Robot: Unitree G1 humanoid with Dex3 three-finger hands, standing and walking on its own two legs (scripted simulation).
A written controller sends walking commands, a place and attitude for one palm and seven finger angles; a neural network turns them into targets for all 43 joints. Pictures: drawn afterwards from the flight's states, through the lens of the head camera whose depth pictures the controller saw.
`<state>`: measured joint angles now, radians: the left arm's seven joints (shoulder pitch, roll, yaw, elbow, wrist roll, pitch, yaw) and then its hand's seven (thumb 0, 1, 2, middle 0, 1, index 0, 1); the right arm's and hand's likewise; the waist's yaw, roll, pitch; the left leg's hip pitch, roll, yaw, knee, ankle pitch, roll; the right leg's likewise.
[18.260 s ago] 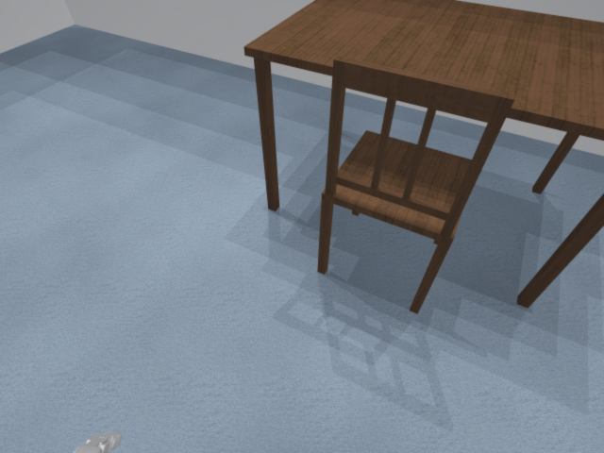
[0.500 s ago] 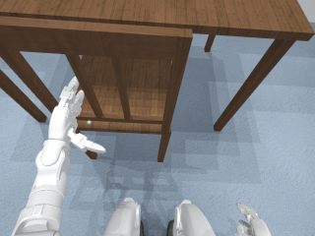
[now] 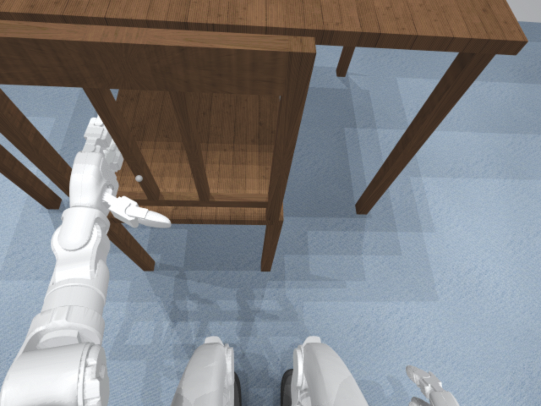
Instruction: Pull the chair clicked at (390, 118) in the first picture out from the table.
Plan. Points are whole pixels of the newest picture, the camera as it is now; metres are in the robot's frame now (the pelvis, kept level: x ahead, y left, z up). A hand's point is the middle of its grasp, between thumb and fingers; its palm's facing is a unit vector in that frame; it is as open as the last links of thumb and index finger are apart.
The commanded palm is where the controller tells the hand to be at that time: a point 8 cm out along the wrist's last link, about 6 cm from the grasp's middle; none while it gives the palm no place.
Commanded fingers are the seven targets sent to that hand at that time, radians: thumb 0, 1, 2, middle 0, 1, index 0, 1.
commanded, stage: push the fingers through the gap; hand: left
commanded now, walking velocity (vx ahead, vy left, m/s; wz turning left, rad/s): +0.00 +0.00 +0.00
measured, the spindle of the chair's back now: (131, 152) +0.48 +0.21 +0.01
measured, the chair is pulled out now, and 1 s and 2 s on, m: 0.00 0.00 0.01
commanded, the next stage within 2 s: hook a spindle and tug to test in 0.62 s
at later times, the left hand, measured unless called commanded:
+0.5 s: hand (135, 168) +0.45 +0.20 +0.02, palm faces -0.01 -1.00 -0.03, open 16.9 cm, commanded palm +0.43 +0.24 +0.02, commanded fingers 0.00 -0.50 0.30 -0.06 -0.08 -0.06 -0.08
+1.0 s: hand (141, 167) +0.45 +0.19 +0.02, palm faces +0.00 -1.00 -0.04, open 16.1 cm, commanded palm +0.43 +0.23 +0.02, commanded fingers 0.00 -0.50 0.30 -0.32 -0.90 -0.32 -0.90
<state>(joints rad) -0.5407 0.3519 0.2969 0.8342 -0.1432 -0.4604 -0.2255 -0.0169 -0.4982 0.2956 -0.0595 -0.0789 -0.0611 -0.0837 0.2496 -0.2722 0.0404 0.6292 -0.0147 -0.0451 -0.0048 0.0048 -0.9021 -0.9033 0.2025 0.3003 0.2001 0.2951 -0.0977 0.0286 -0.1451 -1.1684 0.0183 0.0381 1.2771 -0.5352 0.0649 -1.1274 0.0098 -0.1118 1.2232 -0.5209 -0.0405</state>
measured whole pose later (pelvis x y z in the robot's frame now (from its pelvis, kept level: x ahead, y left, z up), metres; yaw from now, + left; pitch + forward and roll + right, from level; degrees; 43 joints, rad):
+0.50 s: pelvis +0.00 +0.01 +0.00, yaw -1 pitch +26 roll -4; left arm -0.61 0.38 0.34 0.90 -0.14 -0.46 -0.25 -0.02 -0.50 0.30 -0.06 -0.08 -0.06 -0.08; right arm 0.28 -0.27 0.04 0.63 -0.02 0.00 0.01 0.00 -0.90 -0.90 0.20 0.30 0.20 0.29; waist -0.12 0.03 -0.14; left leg -1.19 0.02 0.04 1.28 -0.53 0.08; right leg -1.15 0.02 -0.11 1.21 -0.51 -0.03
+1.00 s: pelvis +0.00 +0.01 +0.00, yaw -1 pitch +25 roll -4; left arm -0.62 0.36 0.31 0.91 -0.12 -0.48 -0.21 -0.02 -0.50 0.30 -0.17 -0.42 -0.17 -0.42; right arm 0.27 -0.27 0.04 0.62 -0.02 0.01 0.02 0.00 -0.90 -0.90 0.20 0.30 0.20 0.29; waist -0.11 0.04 -0.15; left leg -1.19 0.02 0.04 1.28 -0.54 0.08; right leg -1.14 0.01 -0.10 1.21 -0.51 -0.03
